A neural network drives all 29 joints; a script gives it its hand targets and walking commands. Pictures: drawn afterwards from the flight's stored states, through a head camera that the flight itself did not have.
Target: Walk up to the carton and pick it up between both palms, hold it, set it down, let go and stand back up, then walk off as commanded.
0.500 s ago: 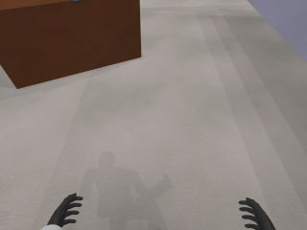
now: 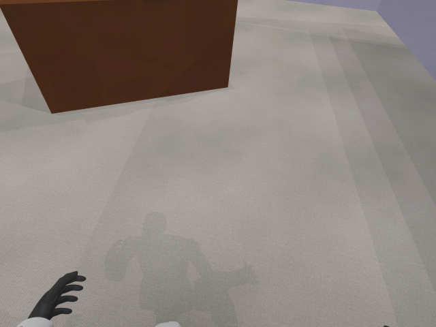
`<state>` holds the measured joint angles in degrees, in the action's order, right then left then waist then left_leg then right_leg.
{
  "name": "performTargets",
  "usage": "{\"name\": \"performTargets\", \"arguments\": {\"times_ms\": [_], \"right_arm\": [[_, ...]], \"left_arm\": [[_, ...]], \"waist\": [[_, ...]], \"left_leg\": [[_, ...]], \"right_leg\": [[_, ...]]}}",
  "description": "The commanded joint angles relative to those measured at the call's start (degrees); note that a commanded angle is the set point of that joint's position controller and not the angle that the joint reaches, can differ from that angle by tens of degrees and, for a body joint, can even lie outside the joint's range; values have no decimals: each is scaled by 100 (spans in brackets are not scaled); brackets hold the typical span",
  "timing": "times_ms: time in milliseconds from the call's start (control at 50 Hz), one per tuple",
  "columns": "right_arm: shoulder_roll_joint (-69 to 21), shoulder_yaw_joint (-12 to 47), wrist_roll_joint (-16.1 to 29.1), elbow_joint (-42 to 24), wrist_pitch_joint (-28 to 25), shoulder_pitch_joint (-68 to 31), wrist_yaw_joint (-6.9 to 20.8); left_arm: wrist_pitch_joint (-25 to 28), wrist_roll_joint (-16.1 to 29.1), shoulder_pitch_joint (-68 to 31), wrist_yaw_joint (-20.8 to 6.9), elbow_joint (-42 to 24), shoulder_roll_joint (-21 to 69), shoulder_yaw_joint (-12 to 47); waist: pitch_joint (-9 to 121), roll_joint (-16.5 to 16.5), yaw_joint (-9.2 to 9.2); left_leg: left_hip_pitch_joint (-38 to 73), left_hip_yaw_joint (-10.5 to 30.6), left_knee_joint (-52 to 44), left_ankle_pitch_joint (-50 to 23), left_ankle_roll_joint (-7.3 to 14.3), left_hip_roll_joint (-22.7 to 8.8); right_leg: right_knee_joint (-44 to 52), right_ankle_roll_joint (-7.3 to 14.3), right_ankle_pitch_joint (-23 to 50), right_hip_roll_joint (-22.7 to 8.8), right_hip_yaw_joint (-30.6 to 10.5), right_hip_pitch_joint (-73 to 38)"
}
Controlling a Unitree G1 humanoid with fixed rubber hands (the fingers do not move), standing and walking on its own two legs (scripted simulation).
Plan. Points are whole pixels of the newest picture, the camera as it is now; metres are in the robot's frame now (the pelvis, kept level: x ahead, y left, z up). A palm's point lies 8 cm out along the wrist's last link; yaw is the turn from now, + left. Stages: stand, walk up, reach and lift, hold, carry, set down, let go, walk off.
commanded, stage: walk up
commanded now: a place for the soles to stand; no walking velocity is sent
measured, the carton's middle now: out of the picture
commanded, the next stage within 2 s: none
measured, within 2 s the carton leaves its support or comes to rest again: neither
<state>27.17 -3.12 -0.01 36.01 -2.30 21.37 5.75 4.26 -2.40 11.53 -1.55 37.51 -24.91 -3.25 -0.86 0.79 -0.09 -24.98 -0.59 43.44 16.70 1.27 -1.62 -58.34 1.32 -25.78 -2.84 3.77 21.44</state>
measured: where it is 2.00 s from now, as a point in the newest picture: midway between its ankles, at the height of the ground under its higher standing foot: (197, 246)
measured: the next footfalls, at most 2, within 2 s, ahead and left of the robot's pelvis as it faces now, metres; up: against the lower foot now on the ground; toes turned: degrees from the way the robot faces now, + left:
right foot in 0.26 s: +0.20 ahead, -0.15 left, +0.00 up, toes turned -3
left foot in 0.58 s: +0.26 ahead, +0.13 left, +0.00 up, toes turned +7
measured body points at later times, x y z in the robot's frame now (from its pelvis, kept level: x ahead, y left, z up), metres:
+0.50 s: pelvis +0.13 -0.02 +0.02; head +0.16 -0.01 +0.47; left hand +0.24 +0.31 -0.06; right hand +0.28 -0.33 -0.05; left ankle +0.15 +0.11 -0.68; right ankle +0.16 -0.14 -0.71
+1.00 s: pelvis +0.30 -0.01 +0.02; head +0.32 -0.02 +0.47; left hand +0.38 +0.32 -0.05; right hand +0.47 -0.31 -0.06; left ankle +0.25 +0.12 -0.65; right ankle +0.32 -0.11 -0.71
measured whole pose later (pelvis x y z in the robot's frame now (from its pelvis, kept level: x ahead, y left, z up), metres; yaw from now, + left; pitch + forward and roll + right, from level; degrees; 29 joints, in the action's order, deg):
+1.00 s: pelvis +0.30 -0.01 +0.02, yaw +10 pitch +2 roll +1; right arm 26.0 -3.1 0.0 35.9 -4.6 18.3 3.8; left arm 7.5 -1.2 15.3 -2.7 37.5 -25.1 -3.3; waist -0.1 -0.4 0.1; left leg -28.2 2.0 60.6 23.9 1.5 0.1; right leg -35.6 1.3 -18.5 -4.4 9.0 18.9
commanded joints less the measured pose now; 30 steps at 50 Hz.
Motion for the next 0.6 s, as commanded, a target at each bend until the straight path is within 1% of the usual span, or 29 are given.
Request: {"name": "performTargets", "arguments": {"times_ms": [0, 20, 40, 60, 80, 100, 140, 160, 180, 200, 220, 240, 260, 280, 300, 320, 340, 360, 380, 400, 420, 440, 460, 480, 500, 520, 540, 560, 580], "right_arm": [[1923, -715, -125, -147, -308, -39, -200], [1767, -614, -172, -271, -284, -257, -205], [1522, -546, -154, -277, -246, -190, -188], [1434, -537, -201, -224, -266, -40, -152], [1396, -564, -192, -107, -269, -77, -114], [1490, -577, -158, -229, -263, 77, -93], [1530, -580, -173, -156, -242, 183, -73], [1435, -608, -210, -201, -249, 125, -75], [1479, -598, -248, -146, -217, 160, -75], [1475, -612, -212, -228, -213, 100, -83], [1484, -584, -187, -291, -175, -48, -73], [1448, -628, -177, -284, -156, 40, -58], [1287, -567, -152, -392, -139, -177, -64], [1071, -469, -137, -438, -130, -268, -70], [848, -354, -95, -610, -175, -601, -49], [803, -278, -140, -614, -233, -766, -85], [1069, -339, -190, -463, -238, -628, -119], [1153, -325, -158, -361, -293, -446, -134], [1136, -385, -134, -257, -288, -322, -101], [978, -388, -141, -138, -278, -420, -12], [1107, -409, -110, -123, -267, -384, 8], [1096, -431, -104, -148, -250, -459, 54], [1002, -407, -108, -154, -283, -691, 71], [904, -403, -142, -140, -295, -615, 75], [1042, -478, -114, -113, -321, -697, 68], [984, -429, -136, 75, -354, -189, 23], [938, -483, -167, 103, -390, -33, -11], [1035, -525, -216, 353, -394, 323, -59], [1241, -587, -220, 402, -403, 561, -139]], "left_arm": [[197, 188, -638, -198, -307, -1383, -387], [221, 167, -468, -210, -248, -1470, -460], [196, 99, -289, -210, -193, -1583, -518], [175, 140, -297, -241, -207, -1474, -518], [141, 111, -281, -232, -198, -1402, -535], [172, 167, -313, -264, -262, -1286, -489], [173, 140, -521, -258, -203, -1365, -502], [215, 176, -576, -262, -303, -1204, -494], [238, 184, -581, -232, -244, -1175, -471], [282, 207, -399, -220, -203, -1134, -459], [296, 194, -368, -211, -130, -1172, -450], [280, 187, -235, -191, -40, -1221, -488], [294, 168, 162, -155, 35, -1146, -496], [357, 104, 341, -103, 3, -1339, -522], [406, 31, 940, -50, 149, -1839, -715], [442, -17, 1208, 13, 145, -2261, -836], [459, 58, 880, 40, -18, -1965, -735], [428, 109, 527, 67, -192, -1884, -717], [399, 163, 473, 37, -144, -1731, -657], [412, 126, 504, 7, 10, -1679, -625], [394, 120, 428, -7, -142, -1722, -626], [361, 119, 417, -44, -124, -1755, -634], [353, 77, 451, -68, -226, -1746, -659], [367, 49, 379, -65, -221, -1719, -676], [302, 79, 356, -95, -247, -1871, -619], [343, 85, 98, -96, -356, -1871, -685], [293, 129, -70, -103, -320, -1704, -569], [222, 22, -144, -160, -344, -1424, -460], [205, 59, -33, -171, -320, -1232, -367]], "waist": [[-584, -394, -113], [-702, -505, 49], [-852, -681, 25], [-808, -901, 11], [-736, -948, -37], [-660, -1150, -97], [-244, -659, -270], [-375, -943, -292], [-161, -1017, -372], [-77, -1215, -241], [142, -809, -177], [376, -892, -178], [571, -799, 22], [670, -345, 292], [1082, 740, 768], [993, 1192, 892], [1019, 391, 656], [617, 208, 449], [710, 151, 424], [471, 472, 392], [612, 746, 335], [771, 849, 357], [602, 838, 462], [570, 891, 369], [776, 947, 374], [926, 945, 81], [960, 318, -128], [1230, 29, -322], [1097, -424, -449]], "left_leg": [[1023, 4121, -3440, 3693, 1407, -1784], [492, 3670, -3320, 3401, 1385, -1449], [214, 3335, -3397, 3152, 1215, -1292], [355, 3041, -3374, 2658, 1206, -1140], [583, 2871, -3298, 2421, 1204, -1028], [808, 2868, -3246, 2332, 1329, -1197], [1278, 2830, -3223, 1955, 1312, -1245], [1392, 2544, -3022, 1662, 1306, -1147], [1464, 2575, -2991, 1499, 1281, -1114], [1402, 2295, -2796, 1081, 1257, -1165], [1239, 2135, -2593, 1064, 1172, -1006], [1126, 2001, -2448, 1082, 1046, -914], [902, 1713, -2040, 813, 856, -809], [-64, 1330, -1420, 853, 624, -584], [-1635, 550, -12, 1083, 193, -30], [-2591, 64, 1372, 1128, 72, 285], [-2743, 395, 1930, 950, 13, -64], [-2471, 599, 1879, 470, -40, -402], [-2075, 526, 1302, 438, -69, -520], [-2032, 418, 933, 655, -68, -582], [-1657, 282, 776, 574, -60, -571], [-1566, 184, 420, 928, -138, -476], [-1537, 120, 99, 867, -112, -569], [-1671, 207, -166, 614, -69, -606], [-1017, 11, -408, 666, -122, -446], [-480, -126, -774, -26, -45, -469], [132, -490, -1182, -539, -55, -187], [1129, -575, -1200, -381, 11, 38], [1772, 42, -1593, 659, 276, 61]], "right_leg": [[-951, 26, 259, -270, -571, 2467], [-358, 13, 109, -91, -550, 1985], [31, -83, 35, 29, -330, 1520], [465, -71, 111, 69, -293, 1504], [718, -101, 178, 152, -232, 1394], [1068, -84, -136, 126, -247, 1326], [1371, -144, 357, 118, -159, 1315], [1798, -134, 227, 88, -184, 1285], [2111, -137, 242, 221, -94, 949], [2328, -78, 626, 321, 7, 719], [2696, -82, 698, 321, 31, 147], [3061, -30, 1040, 353, 31, -412], [3556, 34, 1314, 486, 110, -1103], [3923, 219, 975, 198, -426, -2084], [4303, 604, -923, -898, -1872, -3598], [4663, 1153, -1962, -2262, -3441, -3778], [4576, 1318, -1830, -2426, -3242, -3710], [4556, 1528, -1359, -2328, -2947, -2991], [4440, 1412, -1042, -2001, -2163, -2658], [4411, 1399, -542, -1948, -1765, -2489], [4505, 1321, -531, -1814, -1379, -2217], [4297, 1439, -508, -1818, -1329, -2351], [4305, 1400, -472, -1875, -1223, -2186], [4268, 1415, -207, -2023, -1241, -2295], [4028, 1401, -333, -1851, -989, -2032], [3635, 1248, -45, -1853, -756, -1822], [3252, 1024, -305, -1582, -342, -1396], [2548, 823, -413, -1236, 127, -723], [1447, 547, -597, -890, 368, 206]]}}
